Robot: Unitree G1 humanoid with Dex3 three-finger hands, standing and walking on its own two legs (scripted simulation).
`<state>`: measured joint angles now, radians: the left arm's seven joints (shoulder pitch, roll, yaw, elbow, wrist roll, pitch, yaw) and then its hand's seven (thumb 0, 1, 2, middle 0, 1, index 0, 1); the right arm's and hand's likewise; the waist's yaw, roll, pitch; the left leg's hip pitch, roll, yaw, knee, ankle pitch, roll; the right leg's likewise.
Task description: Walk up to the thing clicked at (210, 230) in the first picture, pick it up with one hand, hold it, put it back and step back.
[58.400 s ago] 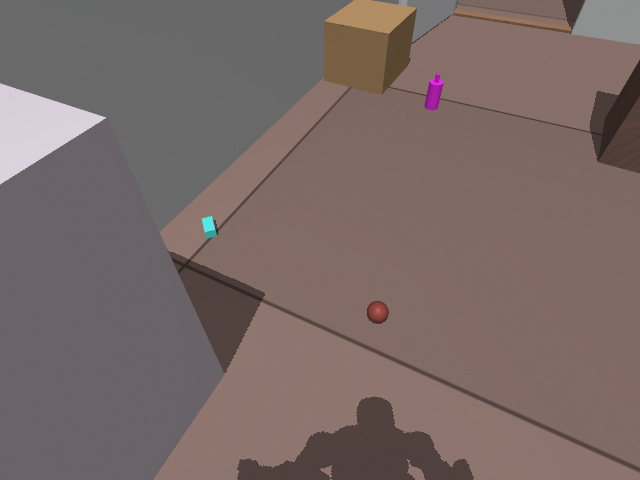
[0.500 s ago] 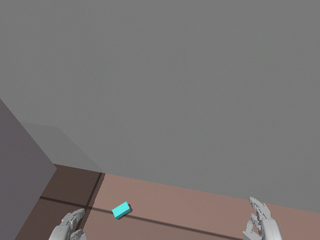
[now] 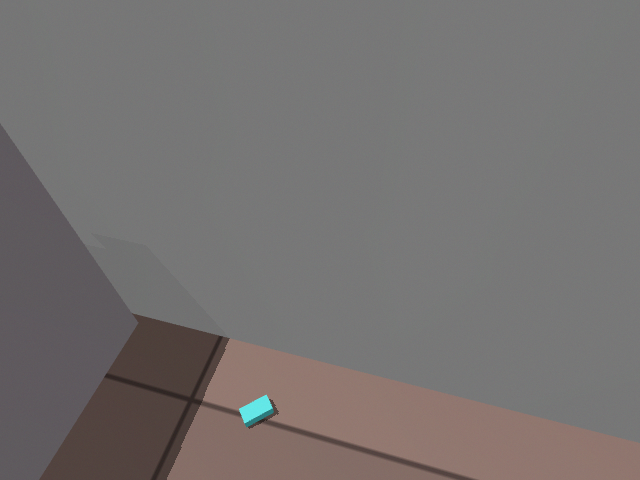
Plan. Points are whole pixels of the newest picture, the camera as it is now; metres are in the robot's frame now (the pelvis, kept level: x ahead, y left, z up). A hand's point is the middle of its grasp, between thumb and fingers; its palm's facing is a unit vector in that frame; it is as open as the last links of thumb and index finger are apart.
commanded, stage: stand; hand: left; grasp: from above
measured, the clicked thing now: (256, 410) +0.45 +0.21 -0.74
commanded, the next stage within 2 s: none
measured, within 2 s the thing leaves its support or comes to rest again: neither
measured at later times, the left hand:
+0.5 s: hand out of the picture +0.05 +0.24 -0.14, palm faces +0.04 -0.94 -0.35, open 7.4 cm
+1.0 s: hand out of the picture +0.05 +0.23 -0.14, palm faces +0.02 -0.94 -0.34, open 7.4 cm
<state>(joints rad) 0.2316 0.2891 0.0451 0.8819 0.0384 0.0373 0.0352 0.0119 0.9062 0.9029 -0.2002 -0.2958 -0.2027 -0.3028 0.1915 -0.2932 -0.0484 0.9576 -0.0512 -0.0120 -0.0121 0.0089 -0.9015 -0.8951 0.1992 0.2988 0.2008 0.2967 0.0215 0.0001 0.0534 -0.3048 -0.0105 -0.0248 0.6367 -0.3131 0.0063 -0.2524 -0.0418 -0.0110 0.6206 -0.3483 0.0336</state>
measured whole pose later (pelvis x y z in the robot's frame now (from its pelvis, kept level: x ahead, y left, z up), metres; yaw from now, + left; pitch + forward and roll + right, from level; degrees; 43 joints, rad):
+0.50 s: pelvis +0.00 -0.01 +0.02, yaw +0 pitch -4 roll +0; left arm 0.15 0.29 0.03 1.13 0.03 0.01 0.03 0.01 0.91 0.90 -0.20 -0.30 -0.20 -0.30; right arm 0.12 -0.30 -0.03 1.12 -0.02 0.00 -0.02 0.00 -0.90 -0.89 0.20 0.30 0.20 0.30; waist 0.02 0.02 0.07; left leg -0.12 -0.01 -0.03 0.38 -0.18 -0.01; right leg -0.07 -0.04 -0.02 0.37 -0.22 0.03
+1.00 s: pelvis +0.00 -0.01 +0.02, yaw +0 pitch -4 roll +0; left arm 0.13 0.31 0.03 1.16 0.02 0.00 0.02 0.01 0.90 0.90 -0.20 -0.30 -0.20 -0.30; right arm 0.13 -0.32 -0.02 1.15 -0.02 0.00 -0.01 0.00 -0.90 -0.89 0.20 0.30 0.20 0.30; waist 0.01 0.01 0.07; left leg -0.13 0.01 -0.03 0.35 -0.16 -0.01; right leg -0.08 -0.02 -0.02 0.34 -0.20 0.02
